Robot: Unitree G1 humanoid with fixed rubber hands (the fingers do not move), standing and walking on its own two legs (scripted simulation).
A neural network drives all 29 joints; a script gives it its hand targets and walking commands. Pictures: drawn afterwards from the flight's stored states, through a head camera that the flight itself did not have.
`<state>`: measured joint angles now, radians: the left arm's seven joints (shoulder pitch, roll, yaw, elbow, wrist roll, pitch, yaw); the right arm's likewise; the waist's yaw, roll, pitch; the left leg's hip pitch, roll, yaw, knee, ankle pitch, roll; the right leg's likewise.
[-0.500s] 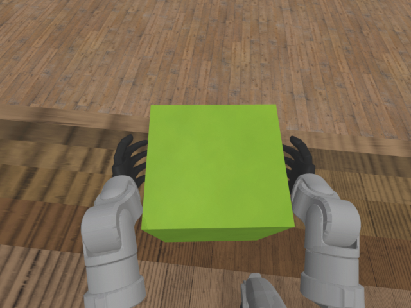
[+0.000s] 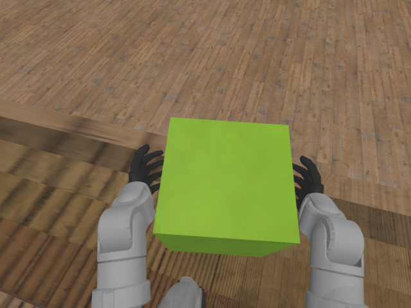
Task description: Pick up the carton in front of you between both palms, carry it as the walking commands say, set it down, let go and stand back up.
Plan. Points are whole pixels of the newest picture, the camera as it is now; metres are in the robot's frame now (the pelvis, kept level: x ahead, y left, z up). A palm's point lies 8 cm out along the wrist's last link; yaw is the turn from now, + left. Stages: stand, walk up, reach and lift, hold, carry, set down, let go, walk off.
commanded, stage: carry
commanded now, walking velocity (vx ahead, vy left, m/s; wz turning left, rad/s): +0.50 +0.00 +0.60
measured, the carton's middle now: (221, 196) +0.34 +0.02 +0.00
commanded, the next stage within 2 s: none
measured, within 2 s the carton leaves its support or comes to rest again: neither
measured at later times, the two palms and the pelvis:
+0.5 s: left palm (158, 104) +0.68 +0.23 -0.06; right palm (253, 89) +0.75 -0.06 -0.06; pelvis +0.40 +0.01 -0.15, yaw +15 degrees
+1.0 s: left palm (153, 77) +1.05 +0.37 -0.24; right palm (218, 72) +1.11 +0.07 -0.25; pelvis +0.77 +0.14 -0.30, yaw +16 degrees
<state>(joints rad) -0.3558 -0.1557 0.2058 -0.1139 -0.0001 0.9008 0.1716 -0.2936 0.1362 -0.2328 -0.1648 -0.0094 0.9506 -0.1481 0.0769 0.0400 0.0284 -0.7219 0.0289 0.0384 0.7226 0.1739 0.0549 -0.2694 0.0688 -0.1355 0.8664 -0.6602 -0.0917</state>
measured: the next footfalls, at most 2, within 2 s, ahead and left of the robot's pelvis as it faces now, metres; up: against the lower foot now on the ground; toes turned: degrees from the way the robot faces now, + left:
left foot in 0.08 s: +0.23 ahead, +0.05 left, -0.11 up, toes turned +0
right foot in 0.48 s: +0.51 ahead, -0.06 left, -0.22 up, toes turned +11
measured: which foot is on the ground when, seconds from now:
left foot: up 0.00-0.06, down 0.08-0.48, up 0.50-0.84, down 0.86-1.00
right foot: down 0.00-0.08, up 0.10-0.46, down 0.48-0.82, up 0.84-1.00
